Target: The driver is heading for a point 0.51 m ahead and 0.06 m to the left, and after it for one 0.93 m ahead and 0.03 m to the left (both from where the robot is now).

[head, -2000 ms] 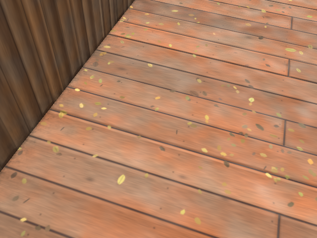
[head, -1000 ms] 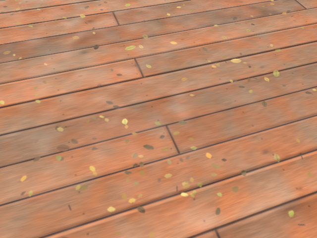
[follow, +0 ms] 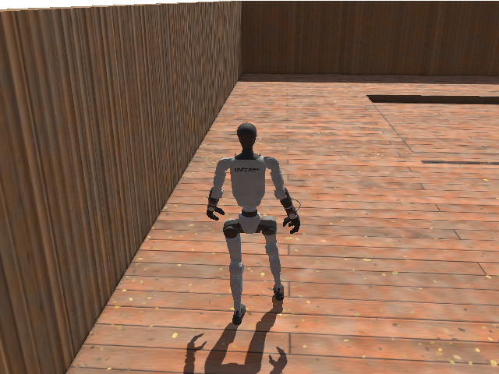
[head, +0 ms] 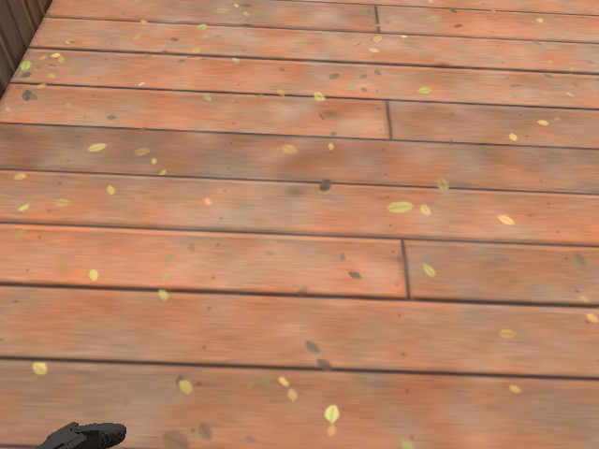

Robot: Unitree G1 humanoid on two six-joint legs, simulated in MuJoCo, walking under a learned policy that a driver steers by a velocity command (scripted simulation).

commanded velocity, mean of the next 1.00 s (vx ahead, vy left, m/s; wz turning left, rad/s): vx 0.37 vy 0.00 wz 0.38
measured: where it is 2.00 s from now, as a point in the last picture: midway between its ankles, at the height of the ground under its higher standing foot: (252, 296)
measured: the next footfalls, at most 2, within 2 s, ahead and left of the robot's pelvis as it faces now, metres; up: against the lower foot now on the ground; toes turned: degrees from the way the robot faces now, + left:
right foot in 0.16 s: +0.27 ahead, -0.15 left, +0.00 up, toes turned +10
left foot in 0.68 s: +0.48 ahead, +0.18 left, +0.00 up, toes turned +26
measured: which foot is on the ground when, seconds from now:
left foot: down 0.00-0.16, up 0.18-0.66, down 0.68-1.00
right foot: up 0.00-0.14, down 0.16-0.68, up 0.70-1.00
